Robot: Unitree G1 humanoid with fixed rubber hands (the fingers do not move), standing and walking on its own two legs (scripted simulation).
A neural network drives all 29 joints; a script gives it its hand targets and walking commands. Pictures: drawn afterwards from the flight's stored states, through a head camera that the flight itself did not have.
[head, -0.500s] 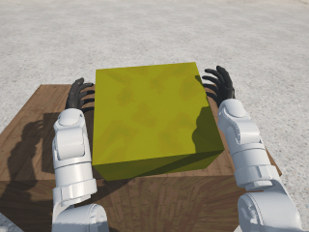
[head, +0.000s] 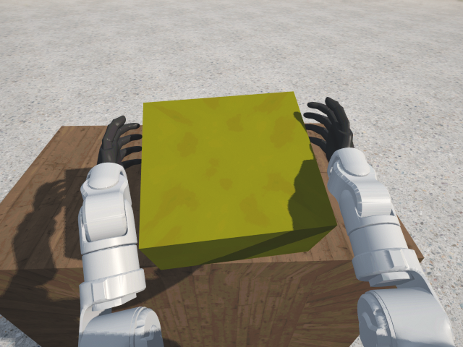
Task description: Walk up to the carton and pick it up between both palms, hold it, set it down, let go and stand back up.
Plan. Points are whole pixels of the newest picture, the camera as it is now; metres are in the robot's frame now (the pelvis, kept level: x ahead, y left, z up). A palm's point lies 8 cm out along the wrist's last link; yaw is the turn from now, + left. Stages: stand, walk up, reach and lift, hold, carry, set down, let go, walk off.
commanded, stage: hold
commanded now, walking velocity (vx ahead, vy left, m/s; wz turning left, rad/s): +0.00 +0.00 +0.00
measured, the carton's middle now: (228, 179) +0.38 +0.00 +0.13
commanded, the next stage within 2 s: none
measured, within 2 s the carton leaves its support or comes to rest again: neither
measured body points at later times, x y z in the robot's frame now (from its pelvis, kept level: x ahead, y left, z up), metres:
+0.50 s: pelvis +0.00 +0.00 +0.00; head -0.05 +0.02 +0.45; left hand +0.37 +0.19 +0.19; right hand +0.37 -0.18 +0.21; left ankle +0.00 +0.12 -0.75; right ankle +0.04 -0.12 -0.75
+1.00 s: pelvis +0.00 +0.00 +0.00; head -0.04 +0.02 +0.45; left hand +0.37 +0.19 +0.19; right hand +0.37 -0.18 +0.21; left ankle +0.00 +0.12 -0.75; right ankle +0.04 -0.12 -0.75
